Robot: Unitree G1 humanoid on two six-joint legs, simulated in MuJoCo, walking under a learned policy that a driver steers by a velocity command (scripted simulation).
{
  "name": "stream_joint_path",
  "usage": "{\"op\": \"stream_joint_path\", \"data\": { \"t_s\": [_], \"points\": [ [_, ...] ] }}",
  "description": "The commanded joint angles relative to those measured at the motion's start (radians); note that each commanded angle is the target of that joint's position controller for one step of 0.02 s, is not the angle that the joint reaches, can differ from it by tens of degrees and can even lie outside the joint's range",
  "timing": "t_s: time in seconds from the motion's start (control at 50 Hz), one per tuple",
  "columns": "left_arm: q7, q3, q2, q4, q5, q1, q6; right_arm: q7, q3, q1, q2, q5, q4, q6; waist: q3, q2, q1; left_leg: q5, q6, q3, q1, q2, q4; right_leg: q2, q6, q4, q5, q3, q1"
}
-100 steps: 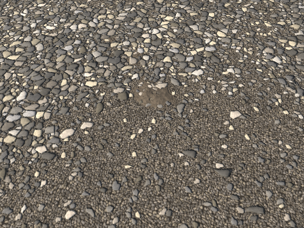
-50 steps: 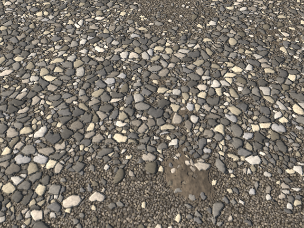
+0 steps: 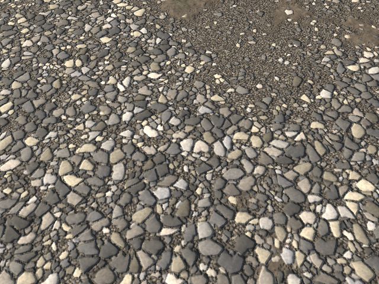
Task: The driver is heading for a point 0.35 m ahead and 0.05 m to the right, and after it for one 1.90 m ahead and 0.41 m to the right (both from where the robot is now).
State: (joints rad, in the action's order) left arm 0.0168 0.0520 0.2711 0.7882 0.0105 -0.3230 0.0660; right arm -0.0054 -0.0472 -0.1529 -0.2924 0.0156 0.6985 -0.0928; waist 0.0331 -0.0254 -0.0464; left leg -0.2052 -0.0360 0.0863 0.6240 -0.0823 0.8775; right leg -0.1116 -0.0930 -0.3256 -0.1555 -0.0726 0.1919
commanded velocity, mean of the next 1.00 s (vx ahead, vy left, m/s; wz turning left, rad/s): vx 0.22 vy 0.00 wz -0.44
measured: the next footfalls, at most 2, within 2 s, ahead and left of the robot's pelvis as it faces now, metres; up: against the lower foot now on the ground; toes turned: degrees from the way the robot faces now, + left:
left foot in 0.22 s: +0.30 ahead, +0.14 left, +0.00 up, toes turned -12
right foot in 0.68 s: +0.33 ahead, -0.14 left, +0.00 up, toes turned -26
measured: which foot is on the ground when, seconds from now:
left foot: up 0.00-0.20, down 0.22-0.68, up 0.70-1.00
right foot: down 0.00-0.22, up 0.24-0.66, down 0.68-1.00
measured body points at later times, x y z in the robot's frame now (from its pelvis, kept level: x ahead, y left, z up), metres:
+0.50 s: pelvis +0.23 +0.05 +0.00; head +0.28 +0.04 +0.45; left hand +0.47 +0.27 -0.10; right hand +0.25 -0.26 -0.11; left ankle +0.27 +0.15 -0.75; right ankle +0.26 -0.11 -0.68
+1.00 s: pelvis +0.30 +0.00 -0.01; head +0.32 -0.01 +0.44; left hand +0.57 +0.15 -0.10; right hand +0.29 -0.30 -0.13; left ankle +0.37 +0.12 -0.74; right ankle +0.29 -0.12 -0.75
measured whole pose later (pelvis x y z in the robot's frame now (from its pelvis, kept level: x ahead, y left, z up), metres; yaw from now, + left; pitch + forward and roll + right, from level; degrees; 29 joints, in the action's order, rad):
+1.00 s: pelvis +0.30 +0.00 -0.01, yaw -27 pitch +1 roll -1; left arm 0.00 0.04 0.26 0.65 -0.01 -0.13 -0.02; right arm -0.01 -0.04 -0.15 -0.29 0.00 0.82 0.02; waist 0.04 -0.02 0.00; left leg -0.28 -0.05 0.01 0.32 -0.05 0.61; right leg -0.04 -0.03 -0.51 -0.19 -0.01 0.34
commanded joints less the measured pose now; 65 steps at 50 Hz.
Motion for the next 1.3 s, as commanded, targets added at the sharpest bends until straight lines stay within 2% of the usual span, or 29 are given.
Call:
{"op": "stream_joint_path", "data": {
  "t_s": [0.02, 0.12, 0.2, 0.22, 0.24, 0.26, 0.28, 0.3, 0.36, 0.4, 0.5, 0.62, 0.66, 0.68, 0.7, 0.72, 0.74, 0.76, 0.78, 0.84, 0.94, 0.98, 1.0, 1.02, 1.04, 1.06, 1.08, 1.12, 1.3],
  "points": [
    [-0.021, 0.051, 0.186, -0.077, 0.012, 0.032, 0.009, -0.002, -0.010, 0.060, -0.050, -0.001, -0.073, -0.010, -0.025, 0.090, 0.009, 0.201, -0.028, -0.027, -0.086, 0.039, -0.199, 0.206, -0.143, 0.126, 0.152, -0.178, 0.085],
    [-0.032, 0.053, 0.178, -0.059, 0.022, -0.053, -0.015, 0.017, -0.018, 0.172, -0.074, -0.023, -0.106, -0.028, -0.034, 0.110, -0.026, 0.254, -0.022, -0.001, -0.162, 0.087, -0.375, 0.230, -0.109, 0.035, 0.063, -0.271, 0.007],
    [-0.034, 0.048, 0.151, -0.078, 0.012, -0.025, -0.026, 0.015, -0.050, 0.029, -0.134, -0.023, -0.075, -0.046, -0.091, 0.142, 0.071, 0.148, 0.053, -0.007, -0.395, 0.071, -0.469, 0.208, -0.052, -0.143, 0.096, -0.326, -0.017],
    [-0.030, 0.030, 0.099, -0.100, 0.001, -0.009, -0.023, 0.005, -0.065, -0.092, -0.184, 0.002, -0.068, -0.049, -0.202, 0.083, 0.132, 0.172, 0.116, 0.099, -0.615, -0.063, -0.440, 0.145, -0.010, -0.379, 0.066, -0.258, 0.072],
    [-0.034, 0.010, 0.035, -0.129, 0.014, -0.129, -0.015, -0.001, -0.088, -0.187, -0.272, 0.025, -0.050, -0.034, -0.355, -0.185, 0.104, 0.222, 0.277, 0.455, -0.962, -0.303, -0.441, 0.001, 0.069, -0.714, -0.266, -0.103, 0.391],
    [-0.037, 0.017, 0.106, -0.132, 0.015, -0.154, -0.013, 0.006, -0.075, -0.199, -0.209, 0.002, -0.044, -0.022, -0.367, -0.267, 0.096, 0.229, 0.318, 0.638, -0.967, -0.376, -0.484, 0.047, 0.095, -0.889, -0.491, -0.097, 0.530],
    [-0.039, 0.040, 0.179, -0.127, 0.015, -0.095, -0.023, 0.005, -0.054, -0.145, -0.136, -0.002, -0.061, -0.014, -0.249, -0.150, 0.105, 0.320, 0.284, 0.491, -0.854, -0.336, -0.479, 0.087, 0.114, -0.966, -0.434, -0.111, 0.559],
    [-0.042, 0.047, 0.188, -0.137, 0.009, -0.035, -0.037, 0.004, -0.042, -0.095, -0.104, 0.001, -0.071, -0.004, -0.180, -0.071, 0.096, 0.467, 0.255, 0.329, -0.741, -0.291, -0.471, 0.116, 0.132, -0.976, -0.385, -0.071, 0.541],
    [-0.039, 0.050, 0.135, -0.156, 0.009, -0.021, -0.076, 0.008, -0.034, -0.003, -0.085, 0.002, -0.050, 0.009, -0.078, -0.101, 0.033, 0.578, 0.228, 0.091, -0.485, -0.182, -0.542, 0.170, 0.155, -0.865, -0.298, -0.008, 0.434],
    [-0.037, 0.040, 0.097, -0.180, 0.012, 0.003, -0.091, 0.002, -0.046, 0.019, -0.116, 0.004, -0.034, 0.011, -0.068, -0.122, 0.026, 0.590, 0.256, 0.029, -0.447, -0.185, -0.592, 0.175, 0.168, -0.785, -0.239, 0.019, 0.420],
    [-0.013, 0.035, 0.089, -0.215, 0.002, 0.085, -0.092, -0.016, -0.058, 0.051, -0.151, -0.014, -0.006, 0.035, -0.112, -0.085, 0.042, 0.545, 0.247, -0.110, -0.472, -0.191, -0.610, 0.187, 0.147, -0.532, -0.006, 0.051, 0.324],
    [0.019, 0.053, 0.117, -0.278, 0.002, 0.178, -0.104, -0.004, -0.074, 0.021, -0.198, -0.050, 0.031, 0.055, -0.085, -0.084, 0.062, 0.473, 0.200, -0.145, -0.545, -0.221, -0.492, 0.151, 0.078, -0.295, -0.055, 0.104, 0.242],
    [0.009, 0.071, 0.147, -0.262, -0.006, 0.102, -0.098, -0.001, -0.066, -0.003, -0.173, -0.058, 0.050, 0.058, -0.123, -0.031, 0.019, 0.463, 0.135, -0.196, -0.500, -0.155, -0.312, 0.100, 0.026, -0.107, 0.109, 0.114, 0.049],
    [-0.011, 0.096, 0.242, -0.263, -0.012, 0.034, -0.095, 0.002, -0.050, -0.048, -0.134, -0.025, 0.047, 0.053, -0.201, 0.127, 0.008, 0.239, 0.058, -0.250, -0.347, -0.080, -0.099, 0.245, -0.036, -0.096, 0.532, -0.071, -0.171],
    [-0.026, 0.096, 0.317, -0.292, -0.032, 0.055, -0.093, 0.009, -0.018, -0.084, -0.071, 0.021, 0.012, 0.051, -0.268, 0.344, 0.046, -0.479, -0.027, -0.228, -0.046, 0.060, 0.218, 0.517, -0.264, -0.130, 0.830, -0.412, -0.352],
    [-0.019, 0.069, 0.217, -0.283, -0.031, 0.030, -0.081, 0.013, -0.033, -0.032, -0.129, -0.001, 0.031, 0.058, -0.357, 0.199, -0.024, -0.509, -0.034, -0.060, -0.041, 0.046, 0.322, 0.526, -0.311, -0.100, 0.745, -0.405, -0.297],
    [-0.013, 0.055, 0.190, -0.272, -0.028, 0.067, -0.070, 0.012, -0.040, 0.006, -0.149, -0.032, 0.023, 0.070, -0.278, 0.160, -0.011, -0.454, -0.027, -0.047, -0.020, 0.022, 0.340, 0.464, -0.258, -0.097, 0.672, -0.298, -0.242],
    [-0.013, 0.050, 0.169, -0.260, -0.017, 0.112, -0.065, 0.004, -0.037, 0.008, -0.134, -0.032, 0.033, 0.077, -0.230, 0.123, 0.012, -0.400, -0.022, -0.044, -0.007, 0.007, 0.287, 0.404, -0.196, -0.086, 0.554, -0.237, -0.195],
    [-0.016, 0.045, 0.159, -0.259, -0.009, 0.153, -0.068, -0.006, -0.039, 0.016, -0.139, -0.022, 0.040, 0.087, -0.191, 0.115, 0.025, -0.348, -0.028, -0.041, -0.025, -0.003, 0.234, 0.377, -0.164, -0.067, 0.475, -0.206, -0.135],
    [-0.023, 0.040, 0.155, -0.254, -0.026, 0.223, -0.072, -0.013, -0.032, -0.044, -0.107, -0.019, 0.065, 0.105, -0.173, 0.149, 0.076, -0.251, -0.050, -0.071, -0.195, 0.024, 0.101, 0.323, -0.153, -0.033, 0.437, -0.122, 0.023],
    [-0.025, 0.033, 0.138, -0.208, -0.027, 0.218, -0.073, -0.011, -0.018, -0.017, -0.086, -0.018, 0.067, 0.111, -0.162, 0.174, 0.043, -0.143, -0.034, -0.078, -0.325, 0.033, -0.163, 0.321, -0.144, -0.022, 0.186, -0.143, 0.057],
    [-0.021, 0.021, 0.114, -0.192, -0.019, 0.242, -0.075, -0.003, -0.014, -0.044, -0.072, -0.011, 0.081, 0.108, -0.138, 0.159, 0.073, -0.013, -0.006, -0.102, -0.430, 0.049, -0.343, 0.292, -0.101, -0.035, 0.011, -0.137, 0.111],
    [-0.018, 0.009, 0.084, -0.171, -0.019, 0.211, -0.072, 0.002, -0.011, -0.048, -0.070, 0.004, 0.084, 0.105, -0.123, 0.131, 0.078, 0.074, 0.014, -0.086, -0.489, 0.040, -0.442, 0.259, -0.049, -0.040, -0.090, -0.126, 0.142],
    [-0.015, 0.001, 0.060, -0.154, -0.031, 0.175, -0.067, 0.001, -0.015, -0.049, -0.112, 0.019, 0.075, 0.101, -0.108, 0.056, 0.054, 0.160, 0.047, 0.016, -0.523, -0.048, -0.480, 0.205, 0.012, -0.092, -0.188, -0.090, 0.180],
    [-0.011, 0.002, 0.052, -0.150, -0.041, 0.119, -0.063, -0.003, -0.022, 0.003, -0.162, 0.012, 0.072, 0.100, -0.076, -0.087, -0.021, 0.061, 0.106, 0.056, -0.426, -0.104, -0.486, 0.127, 0.063, -0.110, -0.216, -0.009, 0.154],
    [-0.016, 0.001, 0.059, -0.146, -0.045, 0.158, -0.065, 0.001, -0.013, 0.039, -0.112, 0.011, 0.073, 0.096, -0.060, -0.134, -0.002, -0.177, 0.124, 0.070, -0.280, -0.091, -0.540, 0.118, 0.091, -0.131, -0.145, 0.018, 0.030],
    [-0.021, 0.011, 0.086, -0.142, -0.039, 0.196, -0.069, 0.004, -0.002, 0.056, -0.079, 0.018, 0.069, 0.088, -0.025, -0.115, 0.014, -0.266, 0.095, 0.050, -0.233, -0.058, -0.561, 0.123, 0.091, -0.141, -0.098, 0.012, -0.004],
    [-0.033, 0.016, 0.092, -0.129, -0.034, 0.198, -0.080, 0.004, 0.001, 0.043, -0.083, 0.012, 0.084, 0.071, -0.007, -0.104, 0.025, -0.215, 0.054, 0.012, -0.245, -0.025, -0.547, 0.135, 0.074, -0.140, -0.061, -0.004, -0.003],
    [-0.041, 0.022, 0.065, -0.038, -0.023, 0.151, -0.067, -0.012, 0.011, -0.023, -0.067, -0.003, 0.141, 0.063, -0.046, 0.019, 0.053, -0.013, 0.063, -0.025, -0.366, 0.005, -0.480, 0.146, 0.085, -0.125, 0.084, -0.010, -0.003]
  ]
}}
